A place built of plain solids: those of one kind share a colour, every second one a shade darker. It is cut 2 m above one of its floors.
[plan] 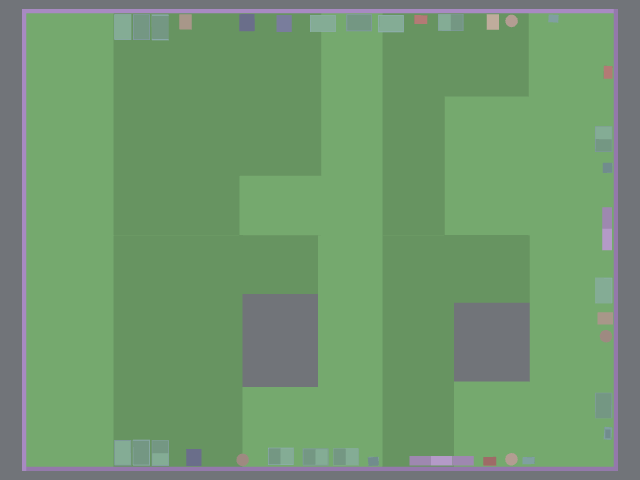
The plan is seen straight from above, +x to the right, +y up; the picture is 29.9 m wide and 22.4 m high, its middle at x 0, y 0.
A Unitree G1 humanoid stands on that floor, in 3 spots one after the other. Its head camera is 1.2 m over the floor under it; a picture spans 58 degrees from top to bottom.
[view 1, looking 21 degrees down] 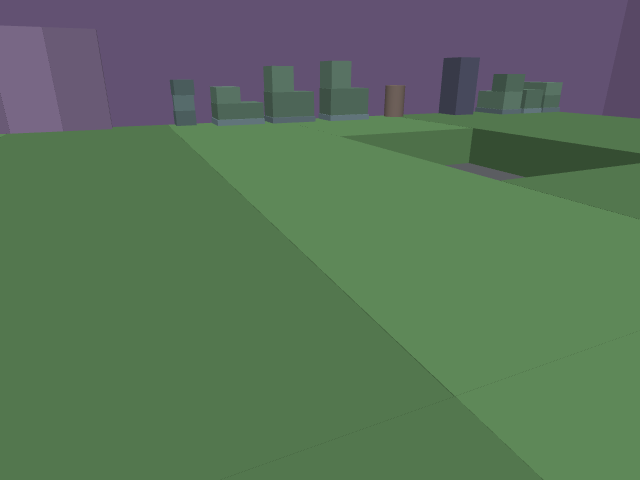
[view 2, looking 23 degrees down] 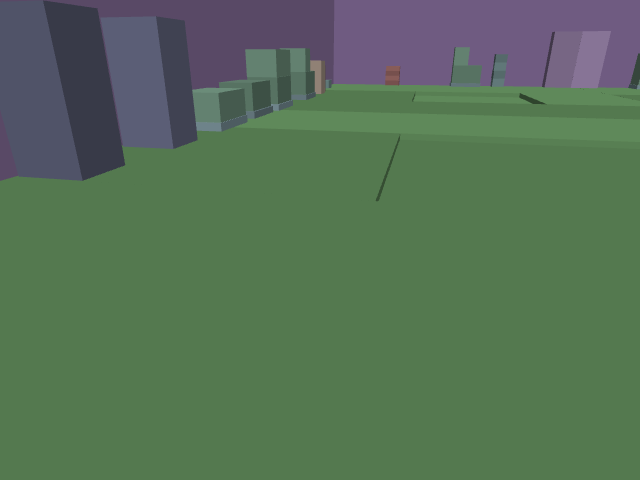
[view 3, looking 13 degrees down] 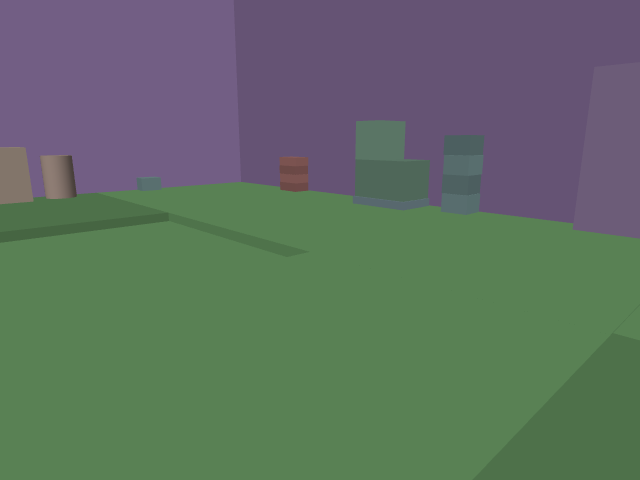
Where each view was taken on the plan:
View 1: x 3.97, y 1.28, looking -114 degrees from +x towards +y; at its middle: floor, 3.35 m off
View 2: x -7.50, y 6.33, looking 13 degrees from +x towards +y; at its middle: floor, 3.07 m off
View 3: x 6.67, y -0.37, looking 47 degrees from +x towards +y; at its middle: floor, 5.34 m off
